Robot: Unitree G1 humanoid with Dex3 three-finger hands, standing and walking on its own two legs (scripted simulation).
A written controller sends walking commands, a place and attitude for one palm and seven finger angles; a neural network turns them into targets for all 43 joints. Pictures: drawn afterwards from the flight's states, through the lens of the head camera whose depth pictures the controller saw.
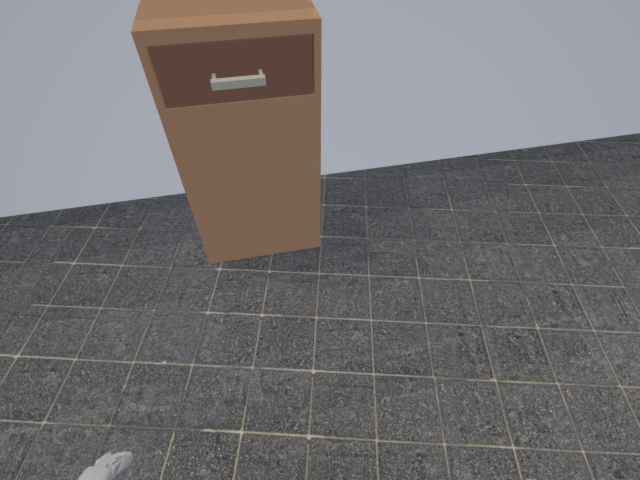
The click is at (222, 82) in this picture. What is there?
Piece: drawer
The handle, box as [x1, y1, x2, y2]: [210, 69, 265, 90]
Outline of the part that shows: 264,74 262,73 261,69 258,69 258,75 226,78 216,78 215,74 212,73 212,78 210,79 212,90 265,85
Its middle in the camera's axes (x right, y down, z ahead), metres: -0.22 -0.42 +1.01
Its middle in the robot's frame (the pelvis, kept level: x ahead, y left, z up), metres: +1.03 +0.27 +0.00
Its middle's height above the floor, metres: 0.77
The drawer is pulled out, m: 0.00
